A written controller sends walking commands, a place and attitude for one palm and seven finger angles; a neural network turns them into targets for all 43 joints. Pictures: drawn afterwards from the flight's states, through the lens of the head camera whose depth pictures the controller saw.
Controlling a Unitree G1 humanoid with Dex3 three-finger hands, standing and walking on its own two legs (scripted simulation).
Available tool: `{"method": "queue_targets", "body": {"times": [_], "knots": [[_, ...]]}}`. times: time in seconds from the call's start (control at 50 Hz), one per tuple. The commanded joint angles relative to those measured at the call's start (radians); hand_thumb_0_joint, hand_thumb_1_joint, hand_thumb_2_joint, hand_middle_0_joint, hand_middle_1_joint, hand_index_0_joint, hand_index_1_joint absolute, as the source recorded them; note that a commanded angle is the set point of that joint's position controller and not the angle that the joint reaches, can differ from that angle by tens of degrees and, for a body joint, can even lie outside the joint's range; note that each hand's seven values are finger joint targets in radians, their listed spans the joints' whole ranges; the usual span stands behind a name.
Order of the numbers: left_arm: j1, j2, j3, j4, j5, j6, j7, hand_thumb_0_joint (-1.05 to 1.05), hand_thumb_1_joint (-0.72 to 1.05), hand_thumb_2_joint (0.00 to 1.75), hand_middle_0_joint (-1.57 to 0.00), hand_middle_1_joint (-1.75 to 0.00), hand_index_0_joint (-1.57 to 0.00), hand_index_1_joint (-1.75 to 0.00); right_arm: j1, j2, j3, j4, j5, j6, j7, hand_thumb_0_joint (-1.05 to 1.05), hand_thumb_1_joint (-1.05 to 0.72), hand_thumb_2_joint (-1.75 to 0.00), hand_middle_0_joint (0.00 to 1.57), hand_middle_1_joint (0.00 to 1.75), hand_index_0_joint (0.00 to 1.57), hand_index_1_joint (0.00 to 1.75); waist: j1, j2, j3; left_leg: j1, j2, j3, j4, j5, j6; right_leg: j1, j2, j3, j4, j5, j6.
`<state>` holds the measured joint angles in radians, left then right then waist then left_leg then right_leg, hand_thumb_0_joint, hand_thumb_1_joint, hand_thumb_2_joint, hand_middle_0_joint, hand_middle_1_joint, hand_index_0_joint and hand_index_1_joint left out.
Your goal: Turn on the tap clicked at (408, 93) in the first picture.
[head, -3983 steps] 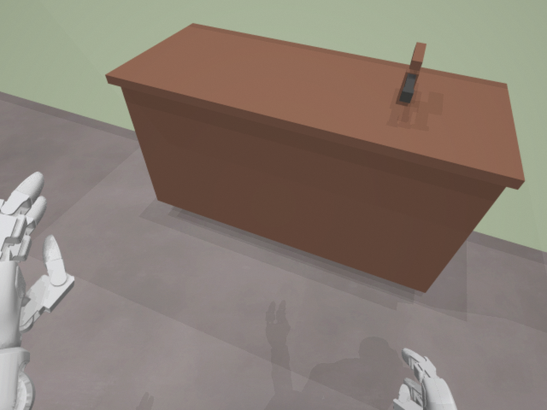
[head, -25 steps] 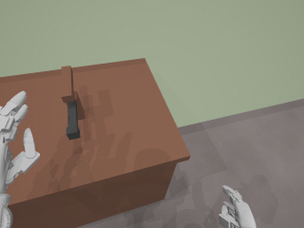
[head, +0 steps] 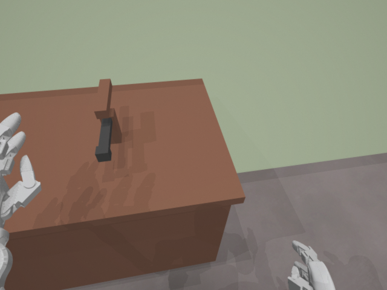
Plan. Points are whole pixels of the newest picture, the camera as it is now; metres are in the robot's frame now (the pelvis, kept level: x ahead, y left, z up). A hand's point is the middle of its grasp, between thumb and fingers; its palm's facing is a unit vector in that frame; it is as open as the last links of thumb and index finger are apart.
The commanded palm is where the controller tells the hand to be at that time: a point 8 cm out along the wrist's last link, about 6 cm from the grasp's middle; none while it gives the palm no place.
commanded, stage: turn the palm inward beside the body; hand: left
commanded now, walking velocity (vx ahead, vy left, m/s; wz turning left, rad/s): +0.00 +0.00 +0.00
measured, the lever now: (103, 153) +0.37 +0.26 +0.06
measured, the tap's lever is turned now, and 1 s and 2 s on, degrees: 0 0 0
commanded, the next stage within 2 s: reach beside the lever's end, fingers flat in 1.74 s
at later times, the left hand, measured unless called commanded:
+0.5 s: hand (64, 194) +0.22 +0.24 +0.15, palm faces +0.38 -0.88 -0.28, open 7.4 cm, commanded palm +0.17 +0.28 +0.16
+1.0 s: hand (68, 208) +0.20 +0.23 +0.14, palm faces +0.42 -0.89 -0.19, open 7.4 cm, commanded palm +0.15 +0.27 +0.15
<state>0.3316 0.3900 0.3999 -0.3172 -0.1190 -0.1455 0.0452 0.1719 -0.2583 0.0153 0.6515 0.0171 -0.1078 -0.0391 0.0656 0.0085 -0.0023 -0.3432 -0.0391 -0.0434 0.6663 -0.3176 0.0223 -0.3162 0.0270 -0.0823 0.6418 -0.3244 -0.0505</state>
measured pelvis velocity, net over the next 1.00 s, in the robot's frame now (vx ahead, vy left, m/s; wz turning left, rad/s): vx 0.01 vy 0.00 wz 0.00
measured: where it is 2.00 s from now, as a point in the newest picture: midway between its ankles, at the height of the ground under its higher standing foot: outside the picture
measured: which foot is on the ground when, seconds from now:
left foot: down 0.00-1.00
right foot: down 0.00-1.00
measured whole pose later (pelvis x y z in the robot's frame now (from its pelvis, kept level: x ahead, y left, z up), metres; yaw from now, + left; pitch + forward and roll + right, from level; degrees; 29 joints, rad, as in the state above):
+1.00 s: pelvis +0.01 +0.00 +0.00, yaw +0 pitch +1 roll +0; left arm 0.53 0.26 0.24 -0.49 -0.21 0.03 0.14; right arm 0.21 -0.24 0.05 0.62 0.05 -0.21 -0.08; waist 0.07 0.05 -0.07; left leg -0.36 -0.04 -0.05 0.69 -0.35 0.02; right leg -0.34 0.03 -0.09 0.67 -0.36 -0.05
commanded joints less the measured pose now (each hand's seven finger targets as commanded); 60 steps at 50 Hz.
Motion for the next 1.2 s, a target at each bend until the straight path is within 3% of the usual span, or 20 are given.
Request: {"method": "queue_targets", "body": {"times": [0.0, 0.02, 0.1, 0.12, 0.14, 0.22, 0.24, 0.34, 0.52, 0.54, 0.58, 0.72, 0.74, 0.82, 0.84, 0.92, 0.94, 1.02, 1.04, 1.18], "knots": [[-0.207, 0.214, 0.018, -0.171, -0.011, 0.032, -0.027, 0.0, 0.9, 0.9, -0.2, -0.3, -0.2, -0.3, -0.129, -0.119, -0.032, -0.166, 0.023, -0.081, -0.04, 0.0, -0.9, -0.9, 0.2, 0.3, 0.2, 0.3, -0.034, 0.049, -0.092, 0.029, 0.01, 0.012, -0.107, 0.001, 0.017, -0.044, -0.041, 0.078, -0.17, -0.067, 0.034], [-0.202, 0.223, 0.025, -0.174, -0.011, 0.046, -0.031, 0.0, 0.9, 0.9, -0.2, -0.3, -0.2, -0.3, -0.137, -0.112, -0.027, -0.164, 0.031, -0.087, -0.043, 0.0, -0.9, -0.9, 0.2, 0.3, 0.2, 0.3, -0.03, 0.068, -0.079, 0.037, 0.012, 0.016, -0.108, 0.0, 0.015, -0.044, -0.04, 0.087, -0.181, -0.085, 0.033], [-0.147, 0.252, 0.089, -0.204, -0.038, 0.045, -0.019, 0.0, 0.9, 0.9, -0.2, -0.3, -0.2, -0.3, -0.129, -0.104, -0.034, -0.17, 0.024, -0.1, -0.045, 0.0, -0.9, -0.9, 0.2, 0.3, 0.2, 0.3, -0.005, -0.028, -0.129, -0.005, 0.025, 0.01, -0.07, 0.055, 0.01, 0.016, -0.074, 0.149, -0.202, -0.089, 0.051], [-0.103, 0.286, 0.146, -0.176, -0.048, 0.046, -0.01, 0.0, 0.9, 0.9, -0.2, -0.3, -0.2, -0.3, -0.13, -0.1, -0.034, -0.159, 0.03, -0.1, -0.041, 0.0, -0.9, -0.9, 0.2, 0.3, 0.2, 0.3, 0.007, -0.017, -0.101, -0.014, 0.031, 0.011, -0.064, 0.054, 0.003, 0.02, -0.079, 0.169, -0.217, -0.086, 0.053], [-0.11, 0.238, 0.118, -0.202, -0.061, 0.038, -0.008, 0.0, 0.9, 0.9, -0.2, -0.3, -0.2, -0.3, -0.127, -0.092, -0.032, -0.168, 0.03, -0.1, -0.036, 0.0, -0.9, -0.9, 0.2, 0.3, 0.2, 0.3, 0.002, -0.027, -0.117, -0.026, 0.03, 0.009, -0.061, 0.061, 0.002, 0.032, -0.089, 0.168, -0.205, -0.062, 0.058], [-0.008, 0.259, 0.184, -0.209, -0.087, 0.044, 0.006, 0.0, 0.9, 0.9, -0.2, -0.3, -0.2, -0.3, -0.106, -0.097, -0.042, -0.167, 0.035, -0.102, -0.024, 0.0, -0.9, -0.9, 0.2, 0.3, 0.2, 0.3, 0.024, 0.019, -0.158, -0.027, 0.036, 0.016, -0.044, 0.133, -0.003, 0.074, -0.095, 0.168, -0.163, 0.125, 0.065], [-0.003, 0.204, 0.13, -0.239, -0.09, 0.045, 0.001, 0.0, 0.9, 0.9, -0.2, -0.3, -0.2, -0.3, -0.094, -0.093, -0.041, -0.18, 0.035, -0.104, -0.021, 0.0, -0.9, -0.9, 0.2, 0.3, 0.2, 0.3, 0.012, 0.026, -0.169, -0.02, 0.033, 0.023, -0.047, 0.163, 0.002, 0.071, -0.092, 0.141, -0.143, 0.182, 0.065], [0.042, 0.145, 0.073, -0.261, -0.111, 0.057, -0.018, 0.0, 0.9, 0.9, -0.2, -0.3, -0.2, -0.3, -0.059, -0.109, -0.045, -0.189, 0.044, -0.128, -0.03, 0.0, -0.9, -0.9, 0.2, 0.3, 0.2, 0.3, -0.005, -0.007, -0.144, -0.004, 0.028, 0.024, -0.046, 0.196, 0.015, 0.02, -0.066, 0.092, -0.116, 0.24, 0.063], [0.065, 0.158, 0.065, -0.338, -0.077, 0.017, 0.052, 0.0, 0.9, 0.9, -0.2, -0.3, -0.2, -0.3, -0.05, -0.11, -0.045, -0.174, 0.039, -0.171, -0.038, 0.0, -0.9, -0.9, 0.2, 0.3, 0.2, 0.3, 0.007, 0.046, -0.173, 0.019, 0.021, 0.009, -0.048, 0.206, 0.015, -0.008, -0.042, 0.052, -0.087, 0.175, 0.04], [0.047, 0.106, 0.018, -0.362, -0.076, 0.016, 0.055, 0.0, 0.9, 0.9, -0.2, -0.3, -0.2, -0.3, -0.05, -0.103, -0.041, -0.184, 0.037, -0.174, -0.036, 0.0, -0.9, -0.9, 0.2, 0.3, 0.2, 0.3, -0.001, 0.063, -0.187, 0.03, 0.021, 0.009, -0.05, 0.215, 0.014, -0.011, -0.043, 0.043, -0.079, 0.181, 0.037], [0.081, 0.097, 0.013, -0.342, -0.082, 0.029, 0.062, 0.0, 0.9, 0.9, -0.2, -0.3, -0.2, -0.3, -0.049, -0.108, -0.04, -0.185, 0.036, -0.179, -0.036, 0.0, -0.9, -0.9, 0.2, 0.3, 0.2, 0.3, 0.003, 0.035, -0.175, 0.022, 0.025, 0.002, -0.054, 0.215, 0.01, -0.013, -0.038, 0.035, -0.077, 0.178, 0.036], [0.128, 0.081, 0.011, -0.341, -0.089, 0.104, 0.075, 0.0, 0.9, 0.9, -0.2, -0.3, -0.2, -0.3, -0.065, -0.105, -0.031, -0.188, 0.039, -0.166, -0.045, 0.0, -0.9, -0.9, 0.2, 0.3, 0.2, 0.3, 0.013, 0.019, -0.141, 0.019, 0.03, -0.001, -0.068, 0.215, 0.007, -0.011, -0.033, 0.03, -0.091, 0.177, 0.036], [0.102, 0.043, -0.031, -0.372, -0.088, 0.104, 0.075, 0.0, 0.9, 0.9, -0.2, -0.3, -0.2, -0.3, -0.062, -0.1, -0.028, -0.199, 0.039, -0.164, -0.044, 0.0, -0.9, -0.9, 0.2, 0.3, 0.2, 0.3, 0.003, 0.026, -0.152, 0.024, 0.031, -0.005, -0.071, 0.217, 0.005, -0.013, -0.035, 0.024, -0.086, 0.173, 0.035], [0.112, 0.061, -0.025, -0.383, -0.075, 0.104, 0.095, 0.0, 0.9, 0.9, -0.2, -0.3, -0.2, -0.3, -0.069, -0.099, -0.024, -0.189, 0.037, -0.167, -0.045, 0.0, -0.9, -0.9, 0.2, 0.3, 0.2, 0.3, 0.007, 0.037, -0.127, 0.028, 0.035, -0.014, -0.077, 0.201, 0.001, -0.029, -0.03, 0.024, -0.091, 0.138, 0.032], [0.103, 0.02, -0.062, -0.403, -0.076, 0.099, 0.097, 0.0, 0.9, 0.9, -0.2, -0.3, -0.2, -0.3, -0.071, -0.095, -0.024, -0.199, 0.035, -0.169, -0.043, 0.0, -0.9, -0.9, 0.2, 0.3, 0.2, 0.3, -0.001, 0.033, -0.14, 0.034, 0.034, -0.016, -0.079, 0.201, 0.0, -0.026, -0.032, 0.019, -0.087, 0.138, 0.031], [0.133, 0.043, -0.045, -0.387, -0.079, 0.113, 0.108, 0.0, 0.9, 0.9, -0.2, -0.3, -0.2, -0.3, -0.081, -0.098, -0.02, -0.19, 0.036, -0.167, -0.048, 0.0, -0.9, -0.9, 0.2, 0.3, 0.2, 0.3, 0.008, 0.029, -0.124, 0.017, 0.031, -0.016, -0.081, 0.156, 0.005, -0.026, -0.032, 0.029, -0.106, 0.096, 0.033], [0.125, 0.004, -0.082, -0.396, -0.082, 0.116, 0.107, 0.0, 0.9, 0.9, -0.2, -0.3, -0.2, -0.3, -0.084, -0.093, -0.019, -0.201, 0.036, -0.165, -0.048, 0.0, -0.9, -0.9, 0.2, 0.3, 0.2, 0.3, 0.0, 0.022, -0.13, 0.018, 0.03, -0.016, -0.084, 0.148, 0.006, -0.025, -0.036, 0.028, -0.106, 0.088, 0.033], [0.144, 0.029, -0.064, -0.407, -0.078, 0.123, 0.122, 0.0, 0.9, 0.9, -0.2, -0.3, -0.2, -0.3, -0.091, -0.094, -0.017, -0.192, 0.036, -0.169, -0.051, 0.0, -0.9, -0.9, 0.2, 0.3, 0.2, 0.3, 0.01, 0.048, -0.107, 0.015, 0.031, -0.021, -0.09, 0.127, 0.005, -0.029, -0.032, 0.028, -0.115, 0.06, 0.03], [0.141, -0.013, -0.105, -0.413, -0.083, 0.125, 0.121, 0.0, 0.9, 0.9, -0.2, -0.3, -0.2, -0.3, -0.095, -0.09, -0.014, -0.203, 0.035, -0.169, -0.051, 0.0, -0.9, -0.9, 0.2, 0.3, 0.2, 0.3, 0.003, 0.04, -0.114, 0.014, 0.029, -0.021, -0.09, 0.12, 0.006, -0.029, -0.036, 0.027, -0.113, 0.055, 0.031], [0.156, -0.02, -0.106, -0.424, -0.1, 0.132, 0.139, 0.0, 0.9, 0.9, -0.2, -0.3, -0.2, -0.3, -0.107, -0.094, -0.014, -0.202, 0.035, -0.176, -0.053, 0.0, -0.9, -0.9, 0.2, 0.3, 0.2, 0.3, 0.002, 0.015, -0.109, 0.006, 0.029, -0.02, -0.085, 0.101, 0.009, -0.024, -0.037, 0.034, -0.124, 0.037, 0.034]]}}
